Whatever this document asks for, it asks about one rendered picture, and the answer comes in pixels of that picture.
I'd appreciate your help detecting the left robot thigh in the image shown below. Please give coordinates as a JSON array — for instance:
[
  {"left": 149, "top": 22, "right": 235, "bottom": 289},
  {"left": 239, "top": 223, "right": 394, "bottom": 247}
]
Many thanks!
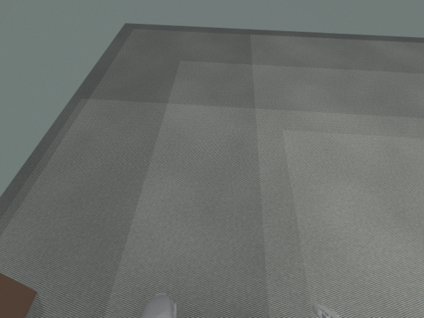
[{"left": 139, "top": 297, "right": 176, "bottom": 318}]

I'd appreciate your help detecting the robot right hand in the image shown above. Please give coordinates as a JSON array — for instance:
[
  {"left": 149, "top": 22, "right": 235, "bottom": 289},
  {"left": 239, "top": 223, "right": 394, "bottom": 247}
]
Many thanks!
[{"left": 313, "top": 304, "right": 339, "bottom": 318}]

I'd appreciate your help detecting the cabinet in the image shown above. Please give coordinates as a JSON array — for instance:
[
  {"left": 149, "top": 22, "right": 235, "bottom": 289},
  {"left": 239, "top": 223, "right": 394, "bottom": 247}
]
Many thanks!
[{"left": 0, "top": 273, "right": 37, "bottom": 318}]

